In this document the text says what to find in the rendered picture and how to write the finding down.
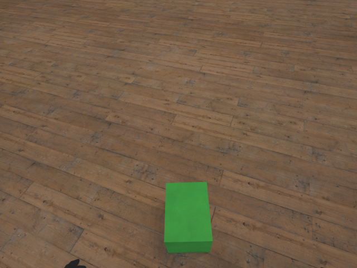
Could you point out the carton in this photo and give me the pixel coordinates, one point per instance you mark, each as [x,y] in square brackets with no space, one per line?
[187,218]

